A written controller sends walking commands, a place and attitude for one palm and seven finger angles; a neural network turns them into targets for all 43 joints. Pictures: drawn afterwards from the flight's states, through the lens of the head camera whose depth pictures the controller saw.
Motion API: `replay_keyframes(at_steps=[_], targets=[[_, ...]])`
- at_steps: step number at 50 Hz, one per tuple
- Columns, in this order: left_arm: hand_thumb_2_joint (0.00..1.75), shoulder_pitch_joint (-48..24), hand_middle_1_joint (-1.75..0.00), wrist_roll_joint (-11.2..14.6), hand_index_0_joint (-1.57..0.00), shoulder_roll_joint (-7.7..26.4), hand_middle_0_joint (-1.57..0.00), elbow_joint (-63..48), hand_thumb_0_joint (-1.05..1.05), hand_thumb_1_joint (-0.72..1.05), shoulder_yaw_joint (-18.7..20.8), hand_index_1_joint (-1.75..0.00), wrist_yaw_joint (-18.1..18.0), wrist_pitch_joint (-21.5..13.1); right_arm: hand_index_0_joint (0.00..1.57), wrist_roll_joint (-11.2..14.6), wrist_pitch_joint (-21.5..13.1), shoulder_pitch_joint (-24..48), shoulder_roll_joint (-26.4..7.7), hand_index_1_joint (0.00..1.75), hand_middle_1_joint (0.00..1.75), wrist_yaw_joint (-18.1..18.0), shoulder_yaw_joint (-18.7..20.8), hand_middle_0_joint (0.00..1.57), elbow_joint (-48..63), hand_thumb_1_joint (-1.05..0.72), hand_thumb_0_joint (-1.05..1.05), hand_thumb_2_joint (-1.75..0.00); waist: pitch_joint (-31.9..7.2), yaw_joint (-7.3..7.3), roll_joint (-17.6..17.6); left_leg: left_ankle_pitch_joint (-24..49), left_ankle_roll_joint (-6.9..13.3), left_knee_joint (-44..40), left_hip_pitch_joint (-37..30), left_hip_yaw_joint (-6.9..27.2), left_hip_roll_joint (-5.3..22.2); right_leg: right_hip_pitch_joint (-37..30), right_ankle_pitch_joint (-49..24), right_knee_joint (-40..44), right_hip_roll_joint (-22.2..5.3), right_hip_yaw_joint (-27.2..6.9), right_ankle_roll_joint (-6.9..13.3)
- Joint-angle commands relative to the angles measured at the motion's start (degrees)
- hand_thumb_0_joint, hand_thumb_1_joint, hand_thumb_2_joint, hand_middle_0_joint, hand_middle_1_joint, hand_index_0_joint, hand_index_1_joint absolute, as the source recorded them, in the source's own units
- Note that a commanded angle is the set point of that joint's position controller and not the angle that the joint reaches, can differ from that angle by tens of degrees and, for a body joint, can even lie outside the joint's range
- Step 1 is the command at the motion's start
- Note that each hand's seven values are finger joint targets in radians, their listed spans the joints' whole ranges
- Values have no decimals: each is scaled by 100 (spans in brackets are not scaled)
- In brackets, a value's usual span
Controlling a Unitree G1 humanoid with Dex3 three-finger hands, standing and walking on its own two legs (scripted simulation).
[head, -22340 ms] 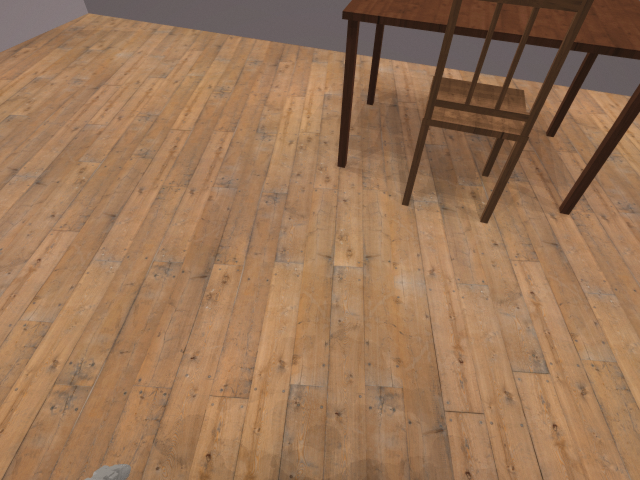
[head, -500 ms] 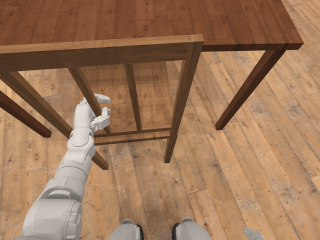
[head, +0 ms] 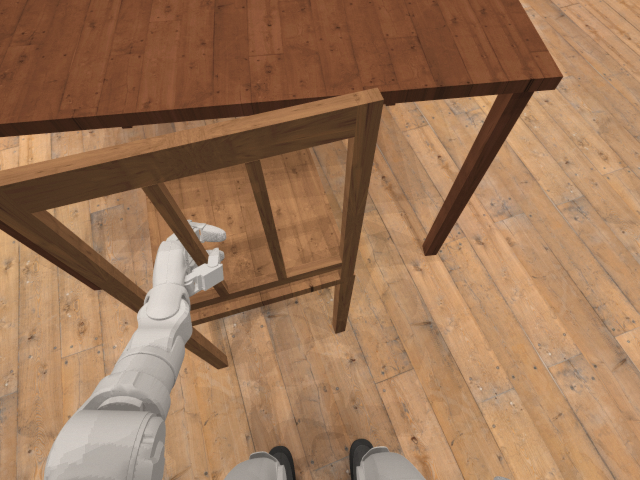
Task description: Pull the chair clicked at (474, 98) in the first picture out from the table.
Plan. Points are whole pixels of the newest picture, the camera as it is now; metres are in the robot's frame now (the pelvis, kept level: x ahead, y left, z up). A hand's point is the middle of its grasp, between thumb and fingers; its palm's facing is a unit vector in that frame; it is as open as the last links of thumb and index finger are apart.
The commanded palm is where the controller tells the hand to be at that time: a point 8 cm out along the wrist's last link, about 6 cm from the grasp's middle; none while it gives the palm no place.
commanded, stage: step backward, pulling the chair out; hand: left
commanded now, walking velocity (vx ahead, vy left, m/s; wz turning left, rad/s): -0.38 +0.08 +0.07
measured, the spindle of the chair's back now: (196, 250) +0.42 +0.16 -0.05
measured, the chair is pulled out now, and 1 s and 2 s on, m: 0.07 0.12 0.13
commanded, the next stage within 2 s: none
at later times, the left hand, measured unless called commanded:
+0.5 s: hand (225, 297) +0.35 +0.12 -0.06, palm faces +0.02 -0.99 -0.17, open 4.9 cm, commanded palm +0.34 +0.17 -0.06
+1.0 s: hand (225, 298) +0.35 +0.12 -0.06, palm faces +0.07 -0.98 -0.18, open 5.0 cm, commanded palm +0.34 +0.17 -0.05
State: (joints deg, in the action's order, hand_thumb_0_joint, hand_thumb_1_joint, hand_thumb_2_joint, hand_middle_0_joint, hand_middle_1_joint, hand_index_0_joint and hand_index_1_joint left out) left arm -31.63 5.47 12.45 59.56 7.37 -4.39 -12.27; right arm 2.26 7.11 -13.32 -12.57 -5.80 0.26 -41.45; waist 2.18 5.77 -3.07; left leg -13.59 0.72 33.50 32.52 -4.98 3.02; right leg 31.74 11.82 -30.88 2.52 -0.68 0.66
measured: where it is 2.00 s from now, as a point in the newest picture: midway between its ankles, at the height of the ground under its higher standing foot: outside the picture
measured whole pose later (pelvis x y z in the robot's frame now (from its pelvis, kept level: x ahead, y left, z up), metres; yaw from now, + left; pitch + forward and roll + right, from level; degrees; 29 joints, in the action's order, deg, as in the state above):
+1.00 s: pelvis -0.04 -0.01 +0.00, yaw +3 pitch +8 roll -1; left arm -34.7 5.0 10.5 63.0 3.8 -7.4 -11.1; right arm 4.2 2.2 -11.3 -17.1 -7.2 1.1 -43.9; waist 5.6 6.2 -2.9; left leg -10.2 0.2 33.8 31.6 -2.7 2.0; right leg 30.5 10.1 -32.6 1.4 1.8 1.2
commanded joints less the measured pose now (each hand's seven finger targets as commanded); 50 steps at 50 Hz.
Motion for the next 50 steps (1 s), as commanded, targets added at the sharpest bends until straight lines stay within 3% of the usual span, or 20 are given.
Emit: replay_keyframes(at_steps=[1, 3, 5, 7, 10, 12, 13, 17, 18, 22, 24, 29, 31, 33, 37, 43, 47, 50], targets=[[90, -2073, -145, -399, -50, 1250, -50, -1034, 0, 90, -203, -145, -167, -266, 20, 41, -215, -429, -981, 30, 30, -167, 331, 20, 307, -90, 0, -90, -3011, 94, -109, 1919, -26, 88, -1770, 487, 297, -1042, -2216, 222, -544, -224, -199], [90, -2015, -145, -430, -50, 1500, -50, -909, 0, 90, -15, -145, -260, -241, 20, 77, -236, -482, -1054, 30, 30, -172, 350, 20, 240, -90, 0, -90, -3105, 97, 66, 1482, -38, 135, -1616, 434, 172, -1217, -2281, 258, -646, -323, -252], [90, -2100, -145, -416, -50, 1407, -50, -1003, 0, 90, -167, -145, -303, -213, 20, 111, -226, -396, -1005, 30, 30, -153, 301, 20, 294, -90, 0, -90, -3089, 92, -84, 1077, -71, 93, -1406, 386, 75, -1431, -2269, 271, -805, -389, -295], [90, -2105, -145, -404, -50, 1425, -50, -1034, 0, 90, -190, -145, -341, -157, 20, 153, -211, -324, -1004, 30, 30, -142, 275, 20, 359, -90, 0, -90, -3034, 87, 101, 713, -75, 85, -1236, 345, -18, -1560, -2068, 388, -916, -466, -374], [90, -2043, -145, -372, -50, 1404, -50, -1108, 0, 90, -265, -145, -387, -46, 20, 188, -163, -239, -1055, 30, 30, -133, 272, 20, 436, -90, 0, -90, -2907, 78, 61, 420, -82, 27, -1246, 356, -71, -1583, -1695, 566, -1052, -496, -365], [90, -2008, -145, -340, -50, 1297, -50, -1157, 0, 90, -348, -145, -387, -10, 20, 204, -165, -170, -1060, 30, 30, -142, 254, 20, 473, -90, 0, -90, -2844, 71, 176, 552, -58, -70, -1381, 386, -40, -1515, -1374, 640, -984, -415, -378], [90, -1986, -145, -336, -50, 1402, -50, -1198, 0, 90, -264, -145, -404, -3, 20, 207, -168, -179, -1131, 30, 30, -163, 295, 20, 460, -90, 0, -90, -2887, 56, 27, 726, -45, -142, -1516, 429, 19, -1467, -1282, 626, -934, -372, -379], [90, -1983, -145, -269, -50, 1034, -50, -1302, 0, 90, -547, -145, -358, -15, 20, 193, -221, -96, -1114, 30, 30, -196, 277, 20, 472, -90, 0, -90, -2908, -2, -315, 1281, 45, -405, -1792, 715, 278, -1239, -916, 380, -561, -127, -279], [90, -1909, -145, -261, -50, 1110, -50, -1255, 0, 90, -476, -145, -367, -22, 20, 178, -237, -100, -1176, 30, 30, -215, 312, 20, 457, -90, 0, -90, -2857, -25, -420, 1355, 84, -483, -1881, 805, 343, -1143, -768, 351, -490, -97, -264], [90, -2051, -145, -239, -50, 885, -50, -1223, 0, 90, -640, -145, -311, -114, 20, 143, -339, -69, -1129, 30, 30, -240, 312, 20, 400, -90, 0, -90, -2728, -59, -657, 1249, 119, -653, -1929, 947, 523, -904, -262, 161, -315, -25, -169], [90, -2030, -145, -251, -50, 915, -50, -1087, 0, 90, -571, -145, -309, -159, 20, 115, -401, -99, -1154, 30, 30, -257, 343, 20, 320, -90, 0, -90, -2667, -68, -590, 1198, 153, -730, -1906, 1058, 618, -846, -116, 38, -253, -19, -152], [90, -2195, -145, -265, -50, 928, -50, -1010, 0, 90, -549, -145, -263, -263, 20, 80, -552, -102, -1095, 30, 30, -263, 347, 20, 216, -90, 0, -90, -2616, -92, -587, 1229, 169, -637, -1886, 1007, 713, -794, -132, -106, -286, -74, -130], [90, -2267, -145, -272, -50, 899, -50, -969, 0, 90, -551, -145, -244, -294, 20, 84, -610, -107, -1058, 30, 30, -262, 325, 20, 175, -90, 0, -90, -2602, -96, -381, 1263, 160, -541, -1825, 955, 686, -825, -272, -102, -314, -93, -130], [90, -2256, -145, -294, -50, 1096, -50, -901, 0, 90, -388, -145, -271, -304, 20, 79, -652, -150, -1084, 30, 30, -279, 350, 20, 133, -90, 0, -90, -2660, -92, -191, 1290, 120, -405, -1778, 876, 611, -920, -518, -20, -392, -167, -143], [90, -2299, -145, -316, -50, 1120, -50, -874, 0, 90, -393, -145, -291, -332, 20, 102, -725, -217, -1003, 30, 30, -259, 311, 20, 69, -90, 0, -90, -2775, -54, 105, 1118, 1, -100, -1727, 651, 379, -986, -892, 204, -622, -344, -159], [90, -2326, -145, -347, -50, 1382, -50, -807, 0, 90, -244, -145, -377, -255, 20, 141, -694, -298, -1038, 30, 30, -239, 307, 20, 115, -90, 0, -90, -2828, -7, 343, 801, -134, 188, -1618, 469, 84, -1256, -1455, 448, -1053, -602, -146], [90, -2411, -145, -343, -50, 1266, -50, -877, 0, 90, -376, -145, -382, -186, 20, 168, -641, -231, -1055, 30, 30, -212, 275, 20, 165, -90, 0, -90, -2703, -9, 258, 579, -135, 97, -1561, 472, 26, -1306, -1247, 592, -1144, -575, -197], [90, -2345, -145, -295, -50, 1180, -50, -955, 0, 90, -449, -145, -388, -134, 20, 184, -616, -190, -1107, 30, 30, -227, 274, 20, 212, -90, 0, -90, -2641, -38, 77, 906, -61, -164, -1686, 619, 174, -1272, -871, 537, -936, -394, -247]])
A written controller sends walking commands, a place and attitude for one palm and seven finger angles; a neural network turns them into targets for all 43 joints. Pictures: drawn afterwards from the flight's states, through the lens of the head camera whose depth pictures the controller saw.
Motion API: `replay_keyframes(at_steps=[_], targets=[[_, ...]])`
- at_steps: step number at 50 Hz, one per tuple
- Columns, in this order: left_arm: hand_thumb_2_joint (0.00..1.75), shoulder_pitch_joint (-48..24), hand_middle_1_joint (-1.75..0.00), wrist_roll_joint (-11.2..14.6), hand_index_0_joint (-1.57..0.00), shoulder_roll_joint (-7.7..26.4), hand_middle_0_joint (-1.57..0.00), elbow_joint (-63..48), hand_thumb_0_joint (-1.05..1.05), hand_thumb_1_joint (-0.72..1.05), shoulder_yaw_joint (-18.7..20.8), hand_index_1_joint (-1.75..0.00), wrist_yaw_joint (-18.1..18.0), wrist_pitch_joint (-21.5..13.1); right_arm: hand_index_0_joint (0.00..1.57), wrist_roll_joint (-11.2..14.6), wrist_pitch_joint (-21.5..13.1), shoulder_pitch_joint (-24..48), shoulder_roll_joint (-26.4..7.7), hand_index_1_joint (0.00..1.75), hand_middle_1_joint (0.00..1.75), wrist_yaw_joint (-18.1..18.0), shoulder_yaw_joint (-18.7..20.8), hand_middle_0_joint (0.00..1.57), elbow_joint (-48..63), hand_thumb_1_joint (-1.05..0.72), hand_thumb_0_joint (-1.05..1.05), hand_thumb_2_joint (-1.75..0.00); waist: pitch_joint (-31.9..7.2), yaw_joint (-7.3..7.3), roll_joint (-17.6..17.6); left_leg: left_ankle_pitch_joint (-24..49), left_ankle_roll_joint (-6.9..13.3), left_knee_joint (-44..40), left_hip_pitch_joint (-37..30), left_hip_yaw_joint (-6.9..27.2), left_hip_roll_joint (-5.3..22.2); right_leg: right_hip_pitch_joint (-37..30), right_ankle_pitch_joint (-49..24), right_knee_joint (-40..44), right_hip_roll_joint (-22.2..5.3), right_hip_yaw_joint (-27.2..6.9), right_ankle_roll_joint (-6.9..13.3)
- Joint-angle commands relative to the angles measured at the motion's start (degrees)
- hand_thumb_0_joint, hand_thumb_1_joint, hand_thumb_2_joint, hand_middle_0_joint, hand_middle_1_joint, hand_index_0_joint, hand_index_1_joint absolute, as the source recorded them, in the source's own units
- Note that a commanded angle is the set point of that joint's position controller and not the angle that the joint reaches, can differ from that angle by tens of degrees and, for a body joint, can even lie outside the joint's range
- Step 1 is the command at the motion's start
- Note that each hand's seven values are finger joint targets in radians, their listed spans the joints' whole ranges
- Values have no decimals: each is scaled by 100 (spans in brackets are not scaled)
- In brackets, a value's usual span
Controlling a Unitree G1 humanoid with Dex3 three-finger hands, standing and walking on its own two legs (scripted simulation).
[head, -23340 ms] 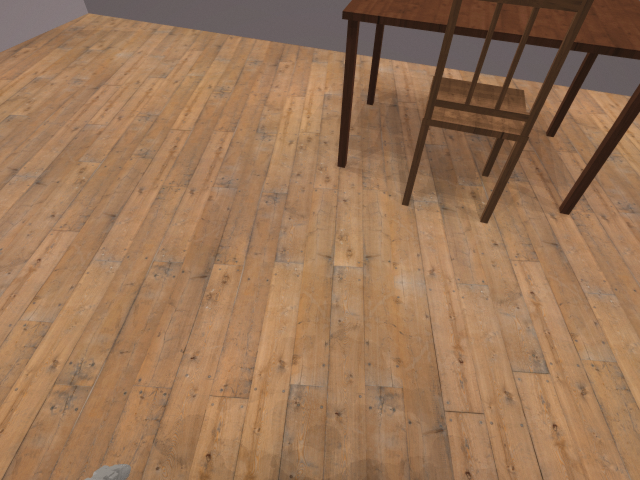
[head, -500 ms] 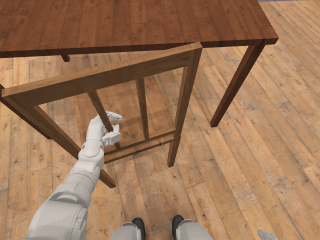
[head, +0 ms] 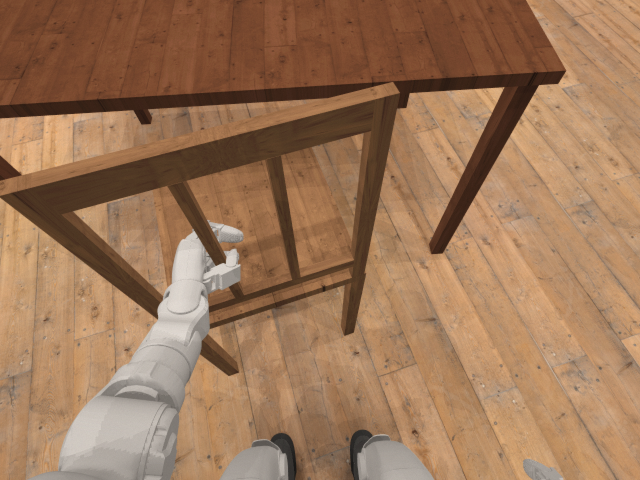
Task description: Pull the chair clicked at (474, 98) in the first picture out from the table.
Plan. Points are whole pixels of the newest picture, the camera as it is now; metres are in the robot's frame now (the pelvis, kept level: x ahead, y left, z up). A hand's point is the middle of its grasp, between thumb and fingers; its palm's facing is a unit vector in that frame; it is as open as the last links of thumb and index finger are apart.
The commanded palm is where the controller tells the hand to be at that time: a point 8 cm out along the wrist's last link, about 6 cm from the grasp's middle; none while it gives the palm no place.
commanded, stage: step backward, pulling the chair out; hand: left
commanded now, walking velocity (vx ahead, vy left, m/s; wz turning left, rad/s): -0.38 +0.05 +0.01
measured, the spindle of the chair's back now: (214, 250) +0.42 +0.14 -0.04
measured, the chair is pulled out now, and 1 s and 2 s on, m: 0.12 0.13 0.18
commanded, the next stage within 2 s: none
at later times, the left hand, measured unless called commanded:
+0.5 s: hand (233, 268) +0.40 +0.11 -0.06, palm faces +0.03 -0.98 -0.18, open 5.0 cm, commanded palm +0.39 +0.16 -0.05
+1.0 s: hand (234, 271) +0.39 +0.11 -0.06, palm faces +0.04 -0.98 -0.18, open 5.0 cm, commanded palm +0.39 +0.16 -0.05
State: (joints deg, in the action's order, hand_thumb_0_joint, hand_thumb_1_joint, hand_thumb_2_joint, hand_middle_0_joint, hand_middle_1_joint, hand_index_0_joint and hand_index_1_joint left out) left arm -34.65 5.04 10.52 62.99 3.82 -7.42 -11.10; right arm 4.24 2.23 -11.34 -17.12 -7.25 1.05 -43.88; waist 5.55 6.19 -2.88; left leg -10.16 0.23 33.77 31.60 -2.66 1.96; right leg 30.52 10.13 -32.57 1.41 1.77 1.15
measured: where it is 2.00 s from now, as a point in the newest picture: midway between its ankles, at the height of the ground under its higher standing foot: outside the picture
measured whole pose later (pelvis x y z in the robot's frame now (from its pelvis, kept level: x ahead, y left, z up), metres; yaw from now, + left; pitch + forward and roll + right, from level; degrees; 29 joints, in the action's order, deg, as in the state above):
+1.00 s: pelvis +0.00 -0.01 +0.00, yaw -2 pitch +4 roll +0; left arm -33.8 6.1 11.2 62.8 4.8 -5.9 -10.3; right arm 2.8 -1.0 -10.6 -12.5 -6.7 -0.1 -43.6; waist 9.3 3.8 -2.5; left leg -11.6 -0.9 33.9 26.3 -3.1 2.9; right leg 26.5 11.1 -33.8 2.1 1.7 2.6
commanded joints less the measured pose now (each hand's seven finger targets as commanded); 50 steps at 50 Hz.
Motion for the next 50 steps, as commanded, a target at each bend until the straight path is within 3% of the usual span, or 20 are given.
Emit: replay_keyframes(at_steps=[1, 7, 13, 16, 18, 24, 28, 30, 32, 34, 35, 37, 39, 41, 43, 45, 47, 48, 50], targets=[[90, -2012, -145, -231, -50, 1292, -50, -1324, 0, 90, -141, -145, -72, -250, 20, -18, -130, -358, -644, 30, 30, -86, 191, 20, 480, -90, 0, -90, -2941, -100, -9, 644, 19, -286, -1648, 458, 349, -1084, -549, 658, -721, -557, -300], [90, -1927, -145, -168, -50, 997, -50, -1462, 0, 90, -343, -145, 2, -262, 20, -39, -161, -301, -660, 30, 30, -127, 216, 20, 521, -90, 0, -90, -3007, -179, -545, 996, 153, -646, -1831, 776, 686, -1026, -250, 224, -325, -334, -203], [90, -1994, -145, -187, -50, 1072, -50, -1415, 0, 90, -206, -145, 51, -330, 20, -130, -264, -337, -640, 30, 30, -143, 277, 20, 453, -90, 0, -90, -2996, -210, -625, 1388, 223, -662, -2026, 882, 944, -1009, -190, -50, -207, -312, -153], [90, -2046, -145, -203, -50, 1082, -50, -1416, 0, 90, -195, -145, 73, -362, 20, -132, -302, -324, -584, 30, 30, -122, 266, 20, 400, -90, 0, -90, -2998, -216, -500, 1493, 184, -476, -1939, 735, 923, -1103, -548, 11, -308, -394, -140], [90, -1998, -145, -208, -50, 1278, -50, -1301, 0, 90, -30, -145, 48, -355, 20, -131, -327, -353, -598, 30, 30, -146, 288, 20, 376, -90, 0, -90, -2996, -202, -169, 1332, 138, -376, -1833, 669, 842, -1205, -878, 116, -401, -487, -145], [90, -2026, -145, -239, -50, 1510, -50, -1269, 0, 90, 47, -145, -23, -388, 20, -84, -373, -438, -525, 30, 30, -135, 245, 20, 356, -90, 0, -90, -3017, -115, 225, 425, -122, 176, -1784, 250, 321, -1235, -1390, 678, -1055, -969, -46], [90, -1995, -145, -257, -50, 1656, -50, -1151, 0, 90, 178, -145, -66, -311, 20, -55, -324, -367, -593, 30, 30, -116, 242, 20, 418, -90, 0, -90, -2911, -131, 491, -467, -172, 410, -1521, 281, 56, -1446, -1510, 936, -1426, -1156, 15], [90, -2052, -145, -253, -50, 1506, -50, -1234, 0, 90, 50, -145, -55, -287, 20, -41, -310, -332, -601, 30, 30, -107, 217, 20, 427, -90, 0, -90, -2873, -133, 528, -399, -145, 283, -1566, 318, 66, -1471, -1407, 925, -1403, -1024, -15], [90, -2103, -145, -248, -50, 1339, -50, -1337, 0, 90, -71, -145, -37, -307, 20, -41, -333, -343, -640, 30, 30, -119, 204, 20, 410, -90, 0, -90, -2979, -116, 395, 576, -72, -62, -1817, 442, 244, -1400, -1321, 701, -1092, -690, -132], [90, -2016, -145, -191, -50, 1197, -50, -1364, 0, 90, -140, -145, -16, -296, 20, -46, -327, -304, -701, 30, 30, -132, 212, 20, 464, -90, 0, -90, -2935, -185, 70, 1299, 129, -541, -1931, 867, 672, -1315, -829, 287, -545, -367, -292], [90, -2037, -145, -182, -50, 1073, -50, -1467, 0, 90, -213, -145, 12, -318, 20, -61, -327, -270, -686, 30, 30, -124, 216, 20, 488, -90, 0, -90, -3027, -224, -302, 1453, 229, -679, -1956, 1050, 830, -1279, -568, 26, -391, -320, -258], [90, -2055, -145, -167, -50, 898, -50, -1489, 0, 90, -292, -145, 67, -347, 20, -112, -356, -249, -618, 30, 30, -119, 232, 20, 477, -90, 0, -90, -3048, -270, -701, 1769, 333, -767, -2166, 1162, 1044, -1176, -172, -284, -270, -292, -182], [90, -2013, -145, -175, -50, 930, -50, -1456, 0, 90, -239, -145, 78, -354, 20, -173, -376, -303, -609, 30, 30, -92, 269, 20, 444, -90, 0, -90, -2986, -296, -1033, 1941, 395, -876, -2413, 1276, 1227, -988, 509, -494, -219, -295, -128], [90, -2128, -145, -200, -50, 882, -50, -1506, 0, 90, -243, -145, 105, -372, 20, -226, -422, -284, -572, 30, 30, -47, 266, 20, 451, -90, 0, -90, -2835, -322, -1214, 1972, 443, -933, -2545, 1279, 1349, -873, 1023, -576, -200, -301, -69], [90, -2092, -145, -197, -50, 989, -50, -1482, 0, 90, -106, -145, 111, -375, 20, -251, -459, -348, -578, 30, 30, -46, 284, 20, 425, -90, 0, -90, -2834, -340, -995, 2418, 471, -775, -2622, 1268, 1384, -1056, 730, -369, -189, -305, -64], [90, -2033, -145, -219, -50, 1039, -50, -1466, 0, 90, -74, -145, 132, -369, 20, -232, -497, -381, -561, 30, 30, -35, 264, 20, 402, -90, 0, -90, -2860, -320, -642, 2657, 385, -481, -2462, 1019, 1276, -1445, -404, -71, -312, -384, -89], [90, -2055, -145, -213, -50, 1163, -50, -1410, 0, 90, -35, -145, 139, -354, 20, -177, -500, -258, -561, 30, 30, -71, 269, 20, 423, -90, 0, -90, -2738, -298, -240, 1633, 169, -338, -1697, 735, 1029, -1903, -1356, 102, -628, -581, -16], [90, -2033, -145, -226, -50, 1372, -50, -1297, 0, 90, 103, -145, 114, -326, 20, -171, -490, -175, -611, 30, 30, -105, 280, 20, 462, -90, 0, -90, -2515, -293, -129, 718, 72, -350, -1252, 738, 885, -1898, -1053, 135, -850, -750, 106], [90, -1919, -145, -172, -50, 1539, -50, -1317, 0, 90, 162, -145, 42, -346, 20, -97, -544, -298, -536, 30, 30, -95, 289, 20, 435, -90, 0, -90, -2619, -247, 437, -267, -147, 361, -1497, 388, 354, -1617, -1064, 891, -1472, -1471, 300]])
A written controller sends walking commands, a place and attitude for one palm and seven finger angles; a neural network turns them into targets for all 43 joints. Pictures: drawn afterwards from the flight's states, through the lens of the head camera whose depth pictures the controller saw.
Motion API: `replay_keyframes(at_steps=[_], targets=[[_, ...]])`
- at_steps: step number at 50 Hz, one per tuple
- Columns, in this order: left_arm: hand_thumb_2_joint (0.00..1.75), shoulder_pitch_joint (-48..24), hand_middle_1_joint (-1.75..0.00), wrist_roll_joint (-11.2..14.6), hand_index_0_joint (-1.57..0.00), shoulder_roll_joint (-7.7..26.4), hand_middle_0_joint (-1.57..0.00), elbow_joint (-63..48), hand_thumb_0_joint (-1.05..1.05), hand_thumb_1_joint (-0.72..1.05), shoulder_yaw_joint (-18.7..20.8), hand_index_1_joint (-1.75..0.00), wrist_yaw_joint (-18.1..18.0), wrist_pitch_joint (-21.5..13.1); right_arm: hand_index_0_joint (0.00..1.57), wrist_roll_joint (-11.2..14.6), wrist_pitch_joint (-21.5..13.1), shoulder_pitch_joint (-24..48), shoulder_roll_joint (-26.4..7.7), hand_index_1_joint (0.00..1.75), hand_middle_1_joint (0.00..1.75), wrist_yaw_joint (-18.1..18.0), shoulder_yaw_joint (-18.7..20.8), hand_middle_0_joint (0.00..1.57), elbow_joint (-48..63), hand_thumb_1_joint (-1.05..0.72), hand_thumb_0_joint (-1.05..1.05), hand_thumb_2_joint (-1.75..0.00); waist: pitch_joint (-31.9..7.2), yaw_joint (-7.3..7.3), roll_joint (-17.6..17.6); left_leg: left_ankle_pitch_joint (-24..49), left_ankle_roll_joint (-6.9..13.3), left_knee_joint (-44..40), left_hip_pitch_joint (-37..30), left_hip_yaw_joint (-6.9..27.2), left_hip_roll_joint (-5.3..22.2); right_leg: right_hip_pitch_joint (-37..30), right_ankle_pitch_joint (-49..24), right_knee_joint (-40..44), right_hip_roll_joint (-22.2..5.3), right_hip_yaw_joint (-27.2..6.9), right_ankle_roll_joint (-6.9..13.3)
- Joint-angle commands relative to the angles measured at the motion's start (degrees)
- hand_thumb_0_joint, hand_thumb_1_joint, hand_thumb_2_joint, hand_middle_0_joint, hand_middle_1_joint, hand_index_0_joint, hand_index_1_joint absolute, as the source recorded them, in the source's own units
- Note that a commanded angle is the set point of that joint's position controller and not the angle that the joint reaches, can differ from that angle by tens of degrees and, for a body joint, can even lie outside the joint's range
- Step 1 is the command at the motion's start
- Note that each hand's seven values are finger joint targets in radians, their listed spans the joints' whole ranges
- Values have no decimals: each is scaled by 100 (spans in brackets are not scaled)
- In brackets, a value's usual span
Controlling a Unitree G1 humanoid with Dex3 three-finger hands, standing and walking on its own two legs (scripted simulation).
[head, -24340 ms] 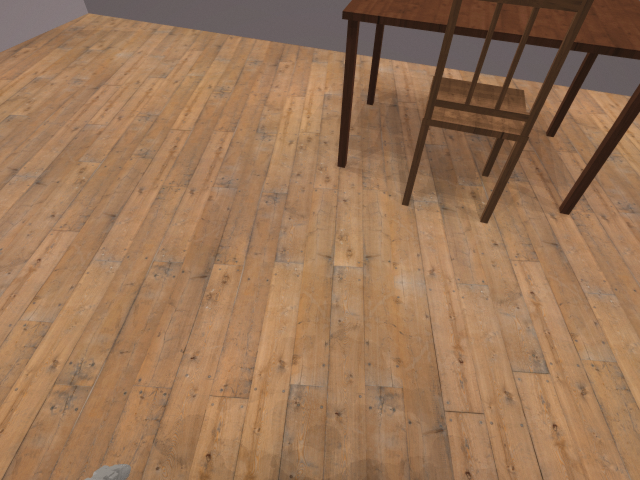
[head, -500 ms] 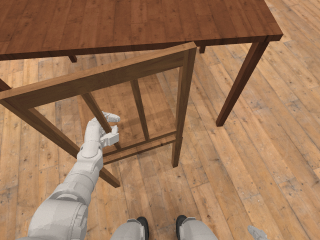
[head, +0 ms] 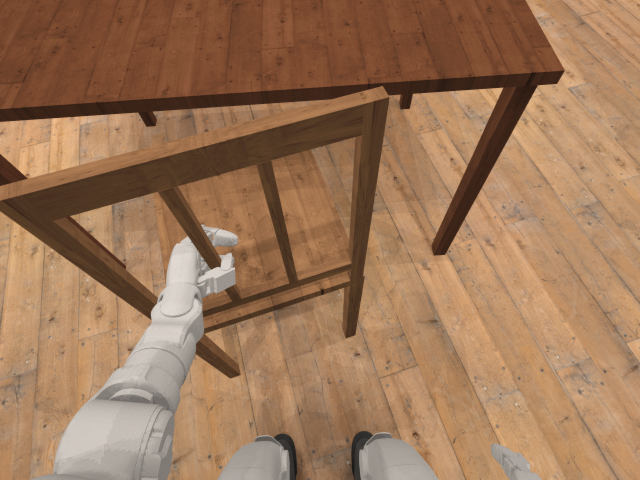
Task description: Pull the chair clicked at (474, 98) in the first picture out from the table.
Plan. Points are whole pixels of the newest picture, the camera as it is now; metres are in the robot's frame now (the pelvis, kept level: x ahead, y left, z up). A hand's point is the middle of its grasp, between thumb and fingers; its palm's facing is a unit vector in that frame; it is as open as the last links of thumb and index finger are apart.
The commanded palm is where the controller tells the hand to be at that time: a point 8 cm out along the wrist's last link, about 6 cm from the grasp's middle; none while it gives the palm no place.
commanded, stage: step backward, pulling the chair out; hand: left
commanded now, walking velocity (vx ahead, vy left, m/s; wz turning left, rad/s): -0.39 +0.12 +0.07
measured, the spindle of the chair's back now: (209, 254) +0.41 +0.16 -0.04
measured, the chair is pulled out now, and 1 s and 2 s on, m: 0.13 0.18 0.32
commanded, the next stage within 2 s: none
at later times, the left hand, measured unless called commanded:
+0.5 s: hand (223, 289) +0.36 +0.14 -0.05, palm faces -0.08 -0.98 -0.17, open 5.0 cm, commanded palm +0.34 +0.19 -0.05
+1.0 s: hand (219, 311) +0.32 +0.14 -0.05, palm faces -0.08 -0.98 -0.19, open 5.0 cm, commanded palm +0.30 +0.19 -0.05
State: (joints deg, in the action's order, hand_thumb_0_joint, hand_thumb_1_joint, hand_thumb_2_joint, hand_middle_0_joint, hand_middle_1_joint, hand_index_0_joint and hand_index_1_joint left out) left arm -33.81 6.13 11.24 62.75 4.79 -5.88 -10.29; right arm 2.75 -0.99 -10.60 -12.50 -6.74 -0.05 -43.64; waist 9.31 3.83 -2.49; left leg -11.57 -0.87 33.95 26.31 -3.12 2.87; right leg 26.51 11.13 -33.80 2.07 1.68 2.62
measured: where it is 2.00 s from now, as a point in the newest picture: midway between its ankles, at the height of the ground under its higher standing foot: outside the picture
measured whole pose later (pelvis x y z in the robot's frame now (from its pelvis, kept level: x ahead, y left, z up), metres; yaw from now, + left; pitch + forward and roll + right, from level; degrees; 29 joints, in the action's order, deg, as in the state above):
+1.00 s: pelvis -0.08 +0.05 +0.01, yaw +1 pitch +4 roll +1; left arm -38.4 3.0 9.0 55.6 0.2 -5.7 -7.0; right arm 3.1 3.0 -5.9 -19.6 -6.9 3.5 -39.6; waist 15.0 5.2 -2.1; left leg -14.6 -3.8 29.2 18.5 -0.8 3.9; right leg 23.6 10.0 -29.9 -2.8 1.8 -1.0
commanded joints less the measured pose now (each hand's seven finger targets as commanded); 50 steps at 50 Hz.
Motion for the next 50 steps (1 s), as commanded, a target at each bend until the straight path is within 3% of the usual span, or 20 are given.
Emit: replay_keyframes(at_steps=[1, 4, 8, 12, 14, 17, 21, 25, 27, 29, 31, 33, 34, 36, 38, 42, 45, 47, 49, 50], targets=[[90, -1984, -145, -302, -50, 1482, -50, -1220, 0, 90, 62, -145, -136, -421, 20, 66, -239, -388, -974, 30, 30, -124, 382, 20, 393, -90, 0, -90, -3026, -17, 594, -929, -140, 848, -925, 351, -27, -1265, -1556, 1273, -1892, -1738, 264], [90, -1881, -145, -357, -50, 1458, -50, -1152, 0, 90, 110, -145, -142, -235, 20, 66, -238, -230, -1020, 30, 30, -72, 336, 20, 379, -90, 0, -90, -3201, -202, 528, -1770, -167, 1775, -227, 845, -178, -1948, -2845, 1041, -2334, -1776, 522], [90, -1962, -145, -349, -50, 1379, -50, -1268, 0, 90, 127, -145, -166, -43, 20, 61, -218, -246, -1070, 30, 30, -55, 273, 20, 272, -90, 0, -90, -3348, -86, 520, -1443, -201, 859, -107, 937, -90, -2841, -4728, 408, -2314, -1237, 476], [90, -2103, -145, -278, -50, 1018, -50, -1578, 0, 90, -104, -145, -114, 70, 20, 76, -33, -430, -1133, 30, 30, -114, 368, 20, 356, -90, 0, -90, -3703, -11, 710, 407, -137, -250, -903, 576, 169, -2904, -5064, 120, -1889, -748, 51], [90, -2037, -145, -252, -50, 776, -50, -1588, 0, 90, -283, -145, -68, 121, 20, 95, 95, -520, -1203, 30, 30, -137, 447, 20, 460, -90, 0, -90, -3693, 11, 687, 1253, -122, -355, -1436, 428, 383, -2655, -4597, 248, -1588, -530, -137], [90, -2146, -145, -309, -50, 391, -50, -1996, 0, 90, -553, -145, 46, 47, 20, 72, 207, -435, -1117, 30, 30, -145, 456, 20, 697, -90, 0, -90, -4099, 89, 523, 2082, -190, -287, -1689, 343, 473, -2929, -4934, 174, -1422, -392, -92], [90, -1609, -145, -373, -50, 345, -50, -2317, 0, 90, -546, -145, 141, -22, 20, -79, 436, -301, -1064, 30, 30, -27, 425, 20, 979, -90, 0, -90, -3777, 6, -807, 4345, -17, -601, -2550, 743, 1005, -1741, -2758, -136, -803, -109, -266], [90, -1749, -145, -455, -50, 256, -50, -2411, 0, 90, -501, -145, 200, -121, 20, -286, 480, -166, -888, 30, 30, 194, 368, 20, 1049, -90, 0, -90, -2942, -109, -1295, 5175, 419, -857, -2783, 1082, 1607, -619, 732, -921, -411, -59, -213], [90, -1984, -145, -493, -50, 277, -50, -2091, 0, 90, -458, -145, 160, -184, 20, -290, 429, -297, -853, 30, 30, 264, 367, 20, 900, -90, 0, -90, -2566, -124, -1118, 5687, 441, -552, -3027, 968, 1636, -488, 660, -520, -427, -72, -153], [90, -2208, -145, -541, -50, 409, -50, -1764, 0, 90, -382, -145, 121, -243, 20, -229, 354, -590, -875, 30, 30, 271, 375, 20, 667, -90, 0, -90, -2590, -23, -604, 5829, 279, 30, -3171, 774, 1485, -878, -621, 408, -458, -117, -108], [90, -2445, -145, -565, -50, 503, -50, -1523, 0, 90, -356, -145, 131, -369, 20, -175, 298, -745, -859, 30, 30, 229, 397, 20, 432, -90, 0, -90, -2855, 15, -275, 4428, -32, 628, -2355, 564, 1150, -1974, -3090, 936, -839, -447, 145], [90, -2289, -145, -466, -50, 983, -50, -1242, 0, 90, -45, -145, 105, -377, 20, -74, 233, -668, -941, 30, 30, 67, 375, 20, 392, -90, 0, -90, -3189, -52, 595, -328, -308, 1340, -699, 257, 244, -3510, -6895, 569, -1895, -1273, 667], [90, -2191, -145, -436, -50, 875, -50, -1109, 0, 90, -128, -145, 125, -260, 20, -29, 163, -383, -875, 30, 30, 36, 378, 20, 425, -90, 0, -90, -3133, -163, 996, -1601, -269, 1549, -228, 591, 109, -3509, -6926, 566, -2199, -1257, 706], [90, -2177, -145, -438, -50, 917, -50, -1148, 0, 90, -14, -145, 116, -205, 20, 24, 59, -120, -845, 30, 30, 59, 314, 20, 465, -90, 0, -90, -2919, -307, 851, -1851, -206, 1548, -64, 924, 112, -3054, -5520, 625, -2313, -1214, 659], [90, -2018, -145, -424, -50, 978, -50, -1208, 0, 90, 25, -145, 28, -191, 20, 10, 23, -16, -883, 30, 30, -6, 244, 20, 384, -90, 0, -90, -3111, -294, 361, -1549, -244, 857, -134, 729, 72, -3407, -5806, 456, -2279, -1073, 599], [90, -1965, -145, -332, -50, 932, -50, -1684, 0, 90, -88, -145, -20, -80, 20, 28, 136, -61, -991, 30, 30, -99, 294, 20, 490, -90, 0, -90, -3560, -192, 720, 208, -228, -154, -790, 514, 212, -3538, -5699, 100, -2003, -671, 265], [90, -1830, -145, -311, -50, 672, -50, -1892, 0, 90, -307, -145, 56, -62, 20, 50, 240, -188, -1155, 30, 30, -96, 423, 20, 716, -90, 0, -90, -3487, -74, 845, 2328, -17, -276, -1829, 569, 600, -2664, -4298, 259, -1349, -268, -158], [90, -1809, -145, -401, -50, 522, -50, -1928, 0, 90, -431, -145, 112, -153, 20, 50, 289, -303, -1166, 30, 30, -37, 474, 20, 817, -90, 0, -90, -3352, -3, 791, 2403, 4, -439, -2044, 519, 692, -2344, -3350, 385, -1070, -177, -231], [90, -1788, -145, -441, -50, 388, -50, -2198, 0, 90, -529, -145, 129, -197, 20, -73, 310, -321, -1146, 30, 30, -17, 486, 20, 902, -90, 0, -90, -3427, 60, -357, 4374, 198, -638, -2736, 805, 1067, -1790, -2631, 12, -708, 14, -331], [90, -1721, -145, -490, -50, 313, -50, -2297, 0, 90, -559, -145, 151, -217, 20, -135, 328, -323, -1056, 30, 30, 63, 482, 20, 934, -90, 0, -90, -3461, 47, -902, 5192, 309, -587, -3045, 934, 1220, -1478, -1518, -186, -586, -50, -307]])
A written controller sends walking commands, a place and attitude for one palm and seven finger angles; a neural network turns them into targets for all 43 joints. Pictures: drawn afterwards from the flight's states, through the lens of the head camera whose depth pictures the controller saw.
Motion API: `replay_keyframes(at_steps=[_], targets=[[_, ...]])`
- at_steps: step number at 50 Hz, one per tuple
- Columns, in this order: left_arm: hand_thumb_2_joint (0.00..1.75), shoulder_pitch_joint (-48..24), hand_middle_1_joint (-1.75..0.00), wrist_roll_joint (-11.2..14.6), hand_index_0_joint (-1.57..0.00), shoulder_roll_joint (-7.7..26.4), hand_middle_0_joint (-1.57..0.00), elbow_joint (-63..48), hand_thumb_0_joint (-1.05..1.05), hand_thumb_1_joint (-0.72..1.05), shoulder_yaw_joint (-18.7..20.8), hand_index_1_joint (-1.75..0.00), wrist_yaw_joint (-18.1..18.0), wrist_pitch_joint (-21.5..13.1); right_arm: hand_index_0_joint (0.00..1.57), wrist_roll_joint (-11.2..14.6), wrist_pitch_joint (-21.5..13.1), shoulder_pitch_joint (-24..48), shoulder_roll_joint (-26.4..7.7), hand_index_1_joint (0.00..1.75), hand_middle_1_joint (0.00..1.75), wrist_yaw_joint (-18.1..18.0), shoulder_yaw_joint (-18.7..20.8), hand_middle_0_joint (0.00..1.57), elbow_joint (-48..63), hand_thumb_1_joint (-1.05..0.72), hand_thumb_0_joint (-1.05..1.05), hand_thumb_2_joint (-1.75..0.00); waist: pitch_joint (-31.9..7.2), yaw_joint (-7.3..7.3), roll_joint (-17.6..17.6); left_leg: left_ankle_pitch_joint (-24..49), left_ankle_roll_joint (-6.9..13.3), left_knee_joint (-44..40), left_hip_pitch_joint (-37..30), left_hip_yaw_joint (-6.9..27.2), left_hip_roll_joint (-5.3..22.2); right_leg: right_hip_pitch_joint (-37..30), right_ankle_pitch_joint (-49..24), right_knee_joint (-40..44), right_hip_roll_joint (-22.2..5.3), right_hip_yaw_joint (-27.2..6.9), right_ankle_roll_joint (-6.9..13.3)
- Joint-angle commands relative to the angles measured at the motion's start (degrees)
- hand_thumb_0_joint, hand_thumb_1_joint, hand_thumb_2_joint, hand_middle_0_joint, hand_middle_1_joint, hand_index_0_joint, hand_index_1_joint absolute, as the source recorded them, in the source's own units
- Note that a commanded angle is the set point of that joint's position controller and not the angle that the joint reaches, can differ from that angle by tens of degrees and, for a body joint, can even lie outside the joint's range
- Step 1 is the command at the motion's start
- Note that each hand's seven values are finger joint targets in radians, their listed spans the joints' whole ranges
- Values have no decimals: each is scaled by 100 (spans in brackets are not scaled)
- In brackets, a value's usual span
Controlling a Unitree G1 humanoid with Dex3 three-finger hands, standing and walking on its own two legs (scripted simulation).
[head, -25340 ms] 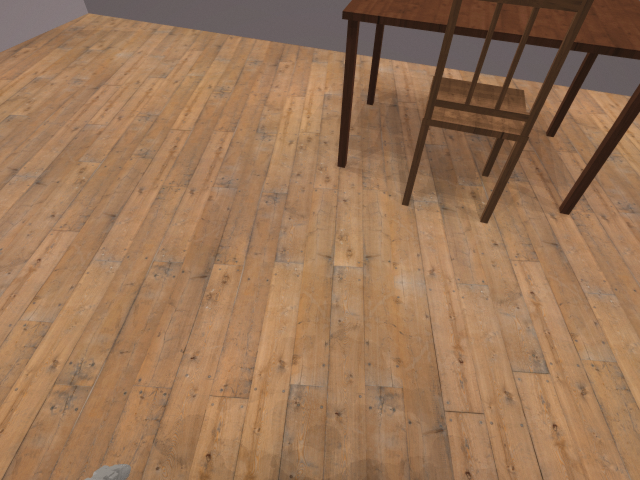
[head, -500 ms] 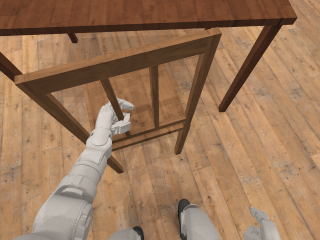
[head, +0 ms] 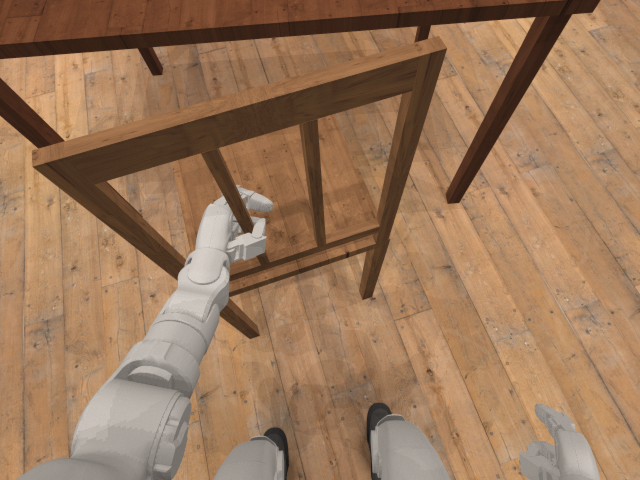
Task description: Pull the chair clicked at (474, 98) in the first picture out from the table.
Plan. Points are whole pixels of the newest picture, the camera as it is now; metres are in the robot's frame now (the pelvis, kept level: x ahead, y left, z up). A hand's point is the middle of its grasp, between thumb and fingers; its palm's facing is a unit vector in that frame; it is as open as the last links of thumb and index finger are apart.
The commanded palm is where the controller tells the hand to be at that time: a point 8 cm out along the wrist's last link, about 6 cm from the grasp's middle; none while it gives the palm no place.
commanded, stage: step backward, pulling the chair out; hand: left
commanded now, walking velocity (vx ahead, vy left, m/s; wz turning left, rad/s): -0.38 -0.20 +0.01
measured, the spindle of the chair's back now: (243, 218) +0.44 +0.10 -0.05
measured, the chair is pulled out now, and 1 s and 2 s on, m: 0.18 0.32 0.44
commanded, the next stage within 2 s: none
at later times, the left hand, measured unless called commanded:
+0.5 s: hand (261, 284) +0.34 +0.08 -0.05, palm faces -0.06 -0.98 -0.21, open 5.1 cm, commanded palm +0.32 +0.13 -0.06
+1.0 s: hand (255, 339) +0.27 +0.08 -0.05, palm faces -0.05 -0.97 -0.23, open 5.2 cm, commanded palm +0.26 +0.14 -0.05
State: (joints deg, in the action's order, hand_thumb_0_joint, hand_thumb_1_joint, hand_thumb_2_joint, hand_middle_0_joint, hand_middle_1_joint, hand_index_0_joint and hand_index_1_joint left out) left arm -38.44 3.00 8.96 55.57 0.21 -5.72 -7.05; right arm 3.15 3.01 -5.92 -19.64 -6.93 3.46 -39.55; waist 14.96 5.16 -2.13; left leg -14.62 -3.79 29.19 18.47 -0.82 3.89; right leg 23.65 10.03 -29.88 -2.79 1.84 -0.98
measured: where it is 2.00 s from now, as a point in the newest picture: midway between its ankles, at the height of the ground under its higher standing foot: outside the picture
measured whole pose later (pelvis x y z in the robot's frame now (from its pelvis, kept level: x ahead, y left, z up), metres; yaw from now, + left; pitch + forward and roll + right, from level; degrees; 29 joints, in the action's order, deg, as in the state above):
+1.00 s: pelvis -0.13 -0.02 +0.00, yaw +2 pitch +4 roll +1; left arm -38.2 2.5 7.8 61.0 1.4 -5.9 -7.9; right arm 3.4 -0.1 -10.1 -16.2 -6.0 0.2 -42.8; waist 10.6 4.9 -4.0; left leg -24.0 -2.4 35.1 17.3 -0.3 2.0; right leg 28.2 2.5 -26.5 -2.2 4.8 2.0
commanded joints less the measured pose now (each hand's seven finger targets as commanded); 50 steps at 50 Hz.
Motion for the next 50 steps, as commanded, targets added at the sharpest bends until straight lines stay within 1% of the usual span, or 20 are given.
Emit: replay_keyframes(at_steps=[1, 4, 8, 9, 11, 13, 16, 23, 26, 28, 30, 33, 36, 37, 38, 39, 40, 43, 47, 50], targets=[[90, -1198, -145, -207, -50, 529, -50, -1634, 0, 90, -71, -145, 145, -569, 20, -223, -72, -818, -288, 30, 30, 181, 130, 20, 527, -90, 0, -90, -4035, -134, -1377, 6127, 682, -85, -2631, 749, 1249, -836, -357, -642, -5, -87, 89], [90, -1127, -145, -269, -50, 572, -50, -1510, 0, 90, 3, -145, 175, -600, 20, -319, -72, -784, -185, 30, 30, 366, 98, 20, 566, -90, 0, -90, -3583, -215, -1622, 5574, 834, -252, -2389, 772, 1490, -491, 1095, -814, 120, -74, 152], [90, -1367, -145, -332, -50, 903, -50, -1202, 0, 90, 173, -145, 117, -712, 20, -235, -143, -1012, -205, 30, 30, 323, 63, 20, 364, -90, 0, -90, -3449, -85, -668, 5276, 552, 430, -2266, 446, 1221, -1206, -1408, 456, -52, -230, 215], [90, -1493, -145, -348, -50, 994, -50, -1203, 0, 90, 165, -145, 121, -747, 20, -208, -137, -964, -156, 30, 30, 278, 71, 20, 330, -90, 0, -90, -3520, -78, -373, 4316, 374, 599, -1783, 264, 1038, -1695, -2642, 633, -299, -389, 282], [90, -1526, -145, -209, -50, 1312, -50, -993, 0, 90, 386, -145, 85, -712, 20, -48, -218, -790, -171, 30, 30, 120, 86, 20, 353, -90, 0, -90, -3812, -145, 1006, -268, 44, 1502, -233, -72, 156, -2970, -5845, 415, -1240, -988, 628], [90, -1360, -145, -187, -50, 1439, -50, -630, 0, 90, 540, -145, 85, -559, 20, -52, -291, -471, -204, 30, 30, 113, 11, 20, 306, -90, 0, -90, -3577, -355, 850, -1364, 127, 2257, 377, 468, -29, -2687, -5647, 402, -1687, -1038, 701], [90, -1342, -145, -196, -50, 1324, -50, -707, 0, 90, 591, -145, 23, -569, 20, -76, -403, -406, -65, 30, 30, 85, -122, 20, 197, -90, 0, -90, -3706, -428, 654, -1351, 43, 1972, 596, 631, -78, -2890, -5139, 232, -1797, -984, 960], [90, -1060, -145, -7, -50, 1030, -50, -887, 0, 90, 277, -145, 7, -321, 20, -1, -254, -645, -283, 30, 30, -67, -63, 20, 259, -90, 0, -90, -3873, -294, 943, 179, 98, 54, -279, 233, 92, -2910, -4591, 69, -1397, -599, 620], [90, -1232, -145, -50, -50, 723, -50, -1436, 0, 90, -15, -145, 68, -404, 20, -47, -156, -751, -468, 30, 30, -34, 99, 20, 482, -90, 0, -90, -4019, -165, 159, 3187, 411, -400, -1488, 475, 794, -1908, -2889, -19, -583, -118, 81], [90, -1287, -145, -128, -50, 510, -50, -1456, 0, 90, -172, -145, 113, -459, 20, -77, -99, -929, -471, 30, 30, 57, 155, 20, 529, -90, 0, -90, -3837, -68, -355, 3948, 583, -334, -1869, 528, 1090, -1429, -1784, -199, -117, -12, -30], [90, -1431, -145, -198, -50, 439, -50, -1743, 0, 90, -211, -145, 152, -533, 20, -219, -85, -774, -255, 30, 30, 144, 84, 20, 617, -90, 0, -90, -3835, -96, -1310, 4802, 630, -318, -2037, 623, 1218, -1129, -714, -578, -97, -49, 91], [90, -1331, -145, -263, -50, 637, -50, -1630, 0, 90, -3, -145, 147, -579, 20, -270, -65, -796, -240, 30, 30, 228, 98, 20, 626, -90, 0, -90, -3444, -168, -1287, 4625, 724, -368, -1839, 626, 1408, -947, 328, -585, 35, -34, 136], [90, -1558, -145, -316, -50, 759, -50, -1499, 0, 90, 35, -145, 131, -667, 20, -219, -92, -911, -212, 30, 30, 210, 97, 20, 522, -90, 0, -90, -3468, -124, -634, 4450, 484, 259, -1663, 281, 1160, -1653, -1558, 178, -117, -183, 235], [90, -1685, -145, -306, -50, 862, -50, -1433, 0, 90, 54, -145, 115, -703, 20, -164, -102, -961, -181, 30, 30, 170, 112, 20, 484, -90, 0, -90, -3558, -74, -198, 3471, 281, 537, -1266, 75, 886, -2091, -2895, 394, -402, -372, 343], [90, -1678, -145, -251, -50, 1083, -50, -1175, 0, 90, 146, -145, 111, -670, 20, -108, -115, -973, -197, 30, 30, 102, 94, 20, 453, -90, 0, -90, -3448, -79, 480, 1235, 81, 903, -660, -56, 498, -2285, -3598, 474, -909, -768, 570], [90, -1568, -145, -184, -50, 1159, -50, -966, 0, 90, 206, -145, 119, -627, 20, -38, -183, -882, -212, 30, 30, 63, 86, 20, 391, -90, 0, -90, -3479, -177, 1036, -835, 44, 1450, -333, -6, 99, -2210, -3875, 750, -1344, -1062, 753], [90, -1464, -145, -193, -50, 1192, -50, -772, 0, 90, 241, -145, 117, -573, 20, -21, -259, -738, -201, 30, 30, 59, 52, 20, 354, -90, 0, -90, -3498, -288, 1149, -1538, 113, 2011, -92, 228, -100, -2055, -3327, 961, -1555, -1123, 784], [90, -1313, -145, -171, -50, 1140, -50, -424, 0, 90, 322, -145, 49, -511, 20, -39, -437, -745, -149, 30, 30, 53, -74, 20, 117, -90, 0, -90, -3455, -420, 776, -1647, 162, 2008, 12, 530, -39, -1852, -2235, 1022, -1683, -1116, 915], [90, -1406, -145, -105, -50, 1038, -50, -566, 0, 90, 298, -145, 19, -495, 20, 0, -519, -922, -138, 30, 30, 11, -124, 20, 48, -90, 0, -90, -3914, -351, 1034, -1094, 153, 679, -245, 201, -88, -2295, -2586, 728, -1495, -894, 706], [90, -1407, -145, -31, -50, 988, -50, -788, 0, 90, 160, -145, 13, -463, 20, -1, -478, -1031, -302, 30, 30, -35, -76, 20, 91, -90, 0, -90, -3918, -211, 606, 372, 318, -658, -859, 162, 291, -1923, -1702, 428, -1099, -551, 310]])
